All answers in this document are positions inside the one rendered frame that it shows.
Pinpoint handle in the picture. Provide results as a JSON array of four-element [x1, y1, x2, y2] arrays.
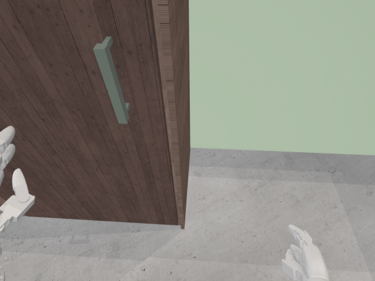
[[93, 36, 130, 124]]

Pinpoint robot left hand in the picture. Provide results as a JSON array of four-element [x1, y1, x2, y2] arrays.
[[0, 126, 35, 235]]

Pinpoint robot right hand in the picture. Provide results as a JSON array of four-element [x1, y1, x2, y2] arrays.
[[282, 224, 329, 281]]

